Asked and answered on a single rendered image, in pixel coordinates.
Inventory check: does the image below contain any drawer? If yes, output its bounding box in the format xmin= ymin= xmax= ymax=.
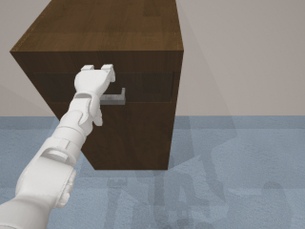
xmin=33 ymin=72 xmax=173 ymax=103

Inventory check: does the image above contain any robot left hand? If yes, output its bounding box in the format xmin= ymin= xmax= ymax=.
xmin=74 ymin=64 xmax=115 ymax=126

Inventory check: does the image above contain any handle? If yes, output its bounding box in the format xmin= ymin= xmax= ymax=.
xmin=99 ymin=88 xmax=126 ymax=105

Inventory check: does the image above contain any robot left upper arm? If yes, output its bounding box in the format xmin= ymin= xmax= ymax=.
xmin=0 ymin=156 xmax=77 ymax=229

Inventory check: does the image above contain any cabinet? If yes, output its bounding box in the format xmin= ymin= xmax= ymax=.
xmin=10 ymin=0 xmax=184 ymax=171

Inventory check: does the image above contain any left robot forearm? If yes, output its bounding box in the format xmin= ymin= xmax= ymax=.
xmin=15 ymin=90 xmax=100 ymax=196

